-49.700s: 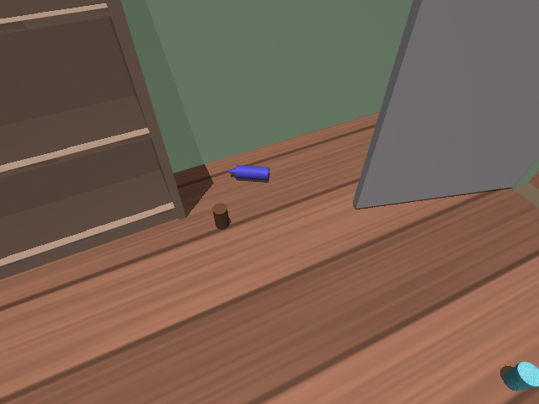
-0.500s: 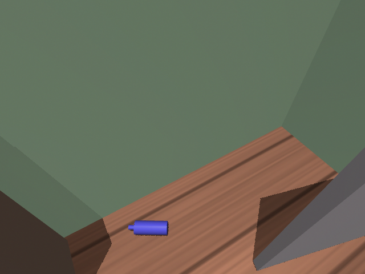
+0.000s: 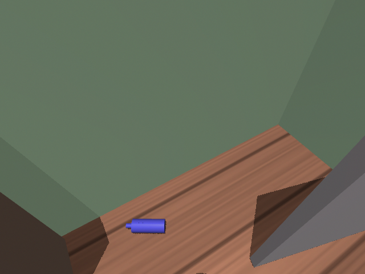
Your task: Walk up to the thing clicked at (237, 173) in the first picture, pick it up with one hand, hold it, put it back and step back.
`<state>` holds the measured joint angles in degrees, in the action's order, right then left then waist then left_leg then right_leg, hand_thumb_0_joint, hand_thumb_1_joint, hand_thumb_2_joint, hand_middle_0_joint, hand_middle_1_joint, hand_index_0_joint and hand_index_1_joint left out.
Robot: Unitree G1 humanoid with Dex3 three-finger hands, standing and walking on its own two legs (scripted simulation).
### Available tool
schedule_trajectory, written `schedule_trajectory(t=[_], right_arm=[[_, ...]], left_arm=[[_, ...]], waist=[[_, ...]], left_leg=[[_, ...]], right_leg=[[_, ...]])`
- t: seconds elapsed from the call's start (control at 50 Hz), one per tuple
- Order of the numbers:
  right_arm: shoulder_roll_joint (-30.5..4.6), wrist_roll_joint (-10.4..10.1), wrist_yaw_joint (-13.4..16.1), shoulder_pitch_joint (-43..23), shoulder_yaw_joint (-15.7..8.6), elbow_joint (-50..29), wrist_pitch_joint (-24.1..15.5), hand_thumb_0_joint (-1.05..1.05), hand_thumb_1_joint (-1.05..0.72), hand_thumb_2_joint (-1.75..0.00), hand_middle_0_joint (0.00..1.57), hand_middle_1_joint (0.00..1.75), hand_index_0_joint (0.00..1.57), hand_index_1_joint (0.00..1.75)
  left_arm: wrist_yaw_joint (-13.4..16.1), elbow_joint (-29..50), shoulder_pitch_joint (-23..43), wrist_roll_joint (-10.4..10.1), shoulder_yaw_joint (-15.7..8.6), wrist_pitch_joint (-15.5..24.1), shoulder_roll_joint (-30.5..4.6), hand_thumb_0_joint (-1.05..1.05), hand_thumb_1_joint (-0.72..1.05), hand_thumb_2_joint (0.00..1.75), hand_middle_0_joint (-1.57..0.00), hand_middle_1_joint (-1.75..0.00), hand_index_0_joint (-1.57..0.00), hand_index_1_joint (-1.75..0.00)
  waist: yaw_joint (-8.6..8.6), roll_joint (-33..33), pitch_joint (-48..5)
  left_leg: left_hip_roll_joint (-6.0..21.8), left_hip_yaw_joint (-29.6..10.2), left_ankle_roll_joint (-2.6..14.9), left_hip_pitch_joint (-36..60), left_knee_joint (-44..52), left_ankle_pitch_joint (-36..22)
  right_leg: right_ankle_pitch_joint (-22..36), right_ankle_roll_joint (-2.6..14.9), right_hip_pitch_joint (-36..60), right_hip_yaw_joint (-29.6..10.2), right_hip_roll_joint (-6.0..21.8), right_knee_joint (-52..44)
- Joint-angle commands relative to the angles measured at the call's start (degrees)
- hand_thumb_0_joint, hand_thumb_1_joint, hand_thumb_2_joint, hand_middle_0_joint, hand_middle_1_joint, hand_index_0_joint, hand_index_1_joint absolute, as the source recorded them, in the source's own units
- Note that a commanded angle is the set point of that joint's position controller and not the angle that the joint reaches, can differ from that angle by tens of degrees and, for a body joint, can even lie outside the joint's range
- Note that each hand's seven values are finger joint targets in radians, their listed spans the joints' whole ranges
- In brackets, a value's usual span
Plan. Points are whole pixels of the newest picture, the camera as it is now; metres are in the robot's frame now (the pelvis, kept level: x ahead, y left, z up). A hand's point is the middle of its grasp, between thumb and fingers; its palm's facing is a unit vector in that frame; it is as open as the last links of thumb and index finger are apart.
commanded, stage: stand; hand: left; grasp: from above
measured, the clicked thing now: (145, 225) +0.46 +0.22 -0.75
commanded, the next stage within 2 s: step back in 0.24 s
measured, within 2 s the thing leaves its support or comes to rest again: neither
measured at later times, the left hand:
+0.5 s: hand out of the picture +0.09 +0.30 -0.17, palm faces -0.05 -0.92 -0.39, open 7.4 cm
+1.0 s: hand out of the picture +0.01 +0.32 -0.17, palm faces -0.13 -0.91 -0.40, open 7.4 cm
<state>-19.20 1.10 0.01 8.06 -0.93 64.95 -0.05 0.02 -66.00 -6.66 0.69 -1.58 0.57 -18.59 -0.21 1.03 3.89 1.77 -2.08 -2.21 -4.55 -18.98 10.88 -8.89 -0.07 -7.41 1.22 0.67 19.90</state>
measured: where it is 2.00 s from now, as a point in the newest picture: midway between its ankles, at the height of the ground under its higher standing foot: outside the picture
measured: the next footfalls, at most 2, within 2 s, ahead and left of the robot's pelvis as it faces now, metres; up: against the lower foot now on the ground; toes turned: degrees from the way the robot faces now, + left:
right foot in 0.96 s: -0.08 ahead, -0.05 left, +0.00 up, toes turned -3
left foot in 1.36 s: -0.20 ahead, +0.18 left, +0.00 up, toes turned -6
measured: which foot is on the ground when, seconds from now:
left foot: down 0.00-1.00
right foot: down 0.00-0.54, up 0.56-0.94, down 0.96-1.00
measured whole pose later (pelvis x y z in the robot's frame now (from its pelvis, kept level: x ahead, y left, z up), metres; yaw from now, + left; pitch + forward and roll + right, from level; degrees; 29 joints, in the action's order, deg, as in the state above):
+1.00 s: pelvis -0.12 +0.06 -0.03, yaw -7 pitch -4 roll +0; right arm -20.7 0.8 0.9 6.3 -3.2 50.7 1.7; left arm 0.5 -50.9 -7.8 1.6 -4.2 -2.7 -20.5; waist 0.6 1.7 12.2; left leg 0.2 5.5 3.5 -18.1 -38.4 16.7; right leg -19.6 1.4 -13.9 -3.1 -3.3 37.7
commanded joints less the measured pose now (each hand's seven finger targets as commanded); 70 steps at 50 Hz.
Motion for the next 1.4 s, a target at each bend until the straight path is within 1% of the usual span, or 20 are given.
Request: schedule_trajectory(t=[0.0,0.16,0.22,0.28,0.34,0.38,0.48,0.52,0.54,0.6,0.64,0.76,0.94,0.98,1.04,1.12,1.26,1.32,1.34,1.38], right_arm=[[-11.34,0.00,0.63,-2.54,-1.89,-3.44,-1.32,0.00,-0.90,-0.90,0.20,0.30,0.20,0.30],[-11.37,-0.07,0.57,-1.70,-1.69,-3.16,-1.13,0.00,-0.90,-0.90,0.20,0.30,0.20,0.30],[-14.72,-0.39,0.38,-4.60,-2.69,-4.37,-0.25,0.00,-0.90,-0.90,0.20,0.30,0.20,0.30],[-12.67,-1.23,0.42,-1.44,-2.55,-6.02,0.62,0.00,-0.90,-0.90,0.20,0.30,0.20,0.30],[-12.77,-0.83,0.30,0.38,-3.75,-7.62,2.02,0.00,-0.90,-0.90,0.20,0.30,0.20,0.30],[-12.68,-0.92,-0.14,3.49,-4.00,-8.34,2.51,0.00,-0.90,-0.90,0.20,0.30,0.20,0.30],[-13.56,0.24,0.38,4.77,-4.73,-10.17,1.28,0.00,-0.90,-0.90,0.20,0.30,0.20,0.30],[-19.34,1.85,0.88,5.04,-6.42,-10.87,0.76,0.00,-0.90,-0.90,0.20,0.30,0.20,0.30],[-19.94,1.70,1.05,3.95,-6.46,-11.39,0.72,0.00,-0.90,-0.90,0.20,0.30,0.20,0.30],[-18.98,1.29,1.86,-1.01,-6.44,-14.33,0.48,0.00,-0.90,-0.90,0.20,0.30,0.20,0.30],[-15.74,1.04,2.40,-2.82,-5.62,-15.24,0.35,0.00,-0.90,-0.90,0.20,0.30,0.20,0.30],[-14.86,0.12,2.76,2.57,-6.14,-16.23,0.21,0.00,-0.90,-0.90,0.20,0.30,0.20,0.30],[-16.95,-0.51,1.79,-1.88,-6.35,-18.44,0.65,0.00,-0.90,-0.90,0.20,0.30,0.20,0.30],[-15.38,-1.09,1.55,-2.46,-5.78,-19.02,0.68,0.00,-0.90,-0.90,0.20,0.30,0.20,0.30],[-14.12,-0.63,1.72,-1.56,-5.67,-17.99,1.71,0.00,-0.90,-0.90,0.20,0.30,0.20,0.30],[-13.24,-1.18,1.57,2.32,-4.37,-16.19,1.29,0.00,-0.90,-0.90,0.20,0.30,0.20,0.30],[-12.88,-0.65,2.11,4.00,-4.14,-18.05,0.56,0.00,-0.90,-0.90,0.20,0.30,0.20,0.30],[-13.07,0.07,1.76,8.41,-4.99,-15.96,0.20,0.00,-0.90,-0.90,0.20,0.30,0.20,0.30],[-14.36,1.01,1.81,8.00,-5.54,-16.33,0.13,0.00,-0.90,-0.90,0.20,0.30,0.20,0.30],[-24.42,1.55,1.15,3.63,-7.75,-18.43,0.33,0.00,-0.90,-0.90,0.20,0.30,0.20,0.30]], left_arm=[[0.66,4.21,3.08,0.06,-1.98,1.19,-12.53,0.00,0.90,0.90,-0.20,-0.30,-0.20,-0.30],[0.56,4.17,3.04,-0.09,-1.93,0.99,-12.98,0.00,0.90,0.90,-0.20,-0.30,-0.20,-0.30],[0.89,5.65,1.64,-1.01,-4.18,0.48,-17.26,0.00,0.90,0.90,-0.20,-0.30,-0.20,-0.30],[1.43,8.41,1.00,-1.11,-4.92,0.25,-18.28,0.00,0.90,0.90,-0.20,-0.30,-0.20,-0.30],[1.84,12.35,3.29,0.06,-5.55,-0.01,-19.22,0.00,0.90,0.90,-0.20,-0.30,-0.20,-0.30],[1.83,14.87,5.87,0.81,-5.52,-0.43,-18.77,0.00,0.90,0.90,-0.20,-0.30,-0.20,-0.30],[1.66,18.26,6.80,0.20,-4.12,-2.50,-15.82,0.00,0.90,0.90,-0.20,-0.30,-0.20,-0.30],[2.02,19.48,6.44,-0.70,-3.39,-3.26,-11.66,0.00,0.90,0.90,-0.20,-0.30,-0.20,-0.30],[2.47,18.58,3.47,-0.29,-3.51,-3.76,-12.37,0.00,0.90,0.90,-0.20,-0.30,-0.20,-0.30],[2.93,17.79,4.51,0.01,-4.12,-3.86,-14.24,0.00,0.90,0.90,-0.20,-0.30,-0.20,-0.30],[2.42,17.64,-0.01,-0.66,-4.03,-3.99,-13.61,0.00,0.90,0.90,-0.20,-0.30,-0.20,-0.30],[1.99,20.11,0.89,0.44,-4.86,-2.93,-13.22,0.00,0.90,0.90,-0.20,-0.30,-0.20,-0.30],[0.98,19.00,-6.06,1.36,-5.54,-1.93,-12.29,0.00,0.90,0.90,-0.20,-0.30,-0.20,-0.30],[0.98,19.13,-6.69,1.67,-6.43,-1.46,-15.44,0.00,0.90,0.90,-0.20,-0.30,-0.20,-0.30],[0.95,23.73,0.68,1.58,-7.17,-1.36,-19.22,0.00,0.90,0.90,-0.20,-0.30,-0.20,-0.30],[1.59,25.17,1.76,1.20,-6.34,-1.30,-14.77,0.00,0.90,0.90,-0.20,-0.30,-0.20,-0.30],[1.41,26.59,-2.46,1.60,-6.22,-2.87,-15.00,0.00,0.90,0.90,-0.20,-0.30,-0.20,-0.30],[0.83,27.12,-0.98,0.67,-5.98,-4.04,-16.35,0.00,0.90,0.90,-0.20,-0.30,-0.20,-0.30],[0.64,27.55,-1.08,0.50,-5.47,-4.32,-14.59,0.00,0.90,0.90,-0.20,-0.30,-0.20,-0.30],[1.23,28.56,3.77,1.00,-6.48,-3.99,-15.00,0.00,0.90,0.90,-0.20,-0.30,-0.20,-0.30]], waist=[[0.02,-1.00,-4.10],[0.09,-1.47,-2.00],[-0.33,-2.15,2.65],[0.31,-6.46,-3.28],[0.34,-12.02,-7.38],[1.79,-12.86,-8.71],[2.54,-5.51,-8.87],[1.98,11.09,-6.63],[0.80,6.07,-6.85],[1.55,9.25,-5.24],[-1.44,8.22,-4.95],[2.29,4.36,-6.35],[-0.80,2.89,-7.87],[-0.85,-5.50,-8.63],[-1.12,-15.65,0.13],[-0.29,-6.88,-2.62],[-1.94,-12.75,-9.68],[0.50,-10.19,-10.46],[0.65,-6.47,-9.05],[3.17,12.94,-4.05]], left_leg=[[4.84,-3.08,2.88,-1.71,3.39,-3.31],[4.64,-3.14,2.90,-4.10,4.02,-0.42],[3.79,-3.53,3.65,-6.62,-2.96,-9.31],[-0.46,0.81,2.92,-6.16,-14.49,-6.40],[-4.84,0.67,3.26,-10.50,-31.32,19.12],[-3.32,-1.32,4.28,-9.77,-33.00,20.98],[-0.20,-0.20,3.95,-6.00,-5.50,-7.63],[12.08,-18.15,5.93,3.50,-2.40,-35.05],[13.90,-15.38,7.97,3.15,-5.53,-41.78],[13.71,-15.52,8.02,-2.03,-3.57,-34.42],[7.70,-7.40,2.78,1.98,-6.12,-34.56],[12.47,-9.48,11.02,8.28,-8.56,-33.37],[12.25,-9.68,11.18,-2.77,-11.47,-15.59],[6.76,-5.77,7.59,-12.50,-17.01,-4.37],[-6.57,-4.44,1.93,-15.97,-45.15,25.69],[-9.73,-5.80,1.55,-19.47,-48.95,19.01],[-3.85,-0.37,1.05,-17.83,-20.91,18.42],[-4.26,2.84,2.43,-6.23,-3.21,0.85],[-0.27,-3.38,3.87,-3.29,-2.32,-0.16],[21.53,-27.92,17.03,-11.70,3.26,-2.69]], right_leg=[[1.54,1.21,1.17,-5.85,6.54,-4.09],[-2.44,1.23,0.53,-6.21,6.21,-4.50],[13.23,1.59,-4.48,-7.88,6.13,-0.15],[21.39,7.01,-2.89,-12.02,11.22,-0.27],[22.37,14.98,-3.71,-18.44,18.98,-0.39],[21.32,14.94,-6.61,-15.45,18.45,2.43],[14.19,5.84,-6.08,-8.48,8.31,15.69],[-21.97,2.20,-23.09,-6.68,-6.67,29.42],[-25.17,1.86,-23.52,-10.76,-6.74,35.45],[-22.35,1.64,-22.62,-14.99,-6.57,44.11],[-14.80,1.85,-24.66,-14.08,-6.53,42.36],[-17.62,-0.92,-21.89,-10.28,-4.38,34.33],[-5.88,2.49,-5.41,-4.23,-1.85,8.71],[6.98,6.19,0.17,-13.74,4.22,8.20],[8.03,19.38,-14.94,-33.43,20.76,-2.30],[18.56,13.02,-7.47,-17.64,10.66,3.61],[18.33,11.70,7.80,-16.19,11.04,7.83],[10.68,7.45,0.56,-13.06,7.90,12.65],[2.68,4.93,-7.26,-12.74,6.08,13.98],[-26.27,0.16,-19.82,-6.94,-6.41,36.00]])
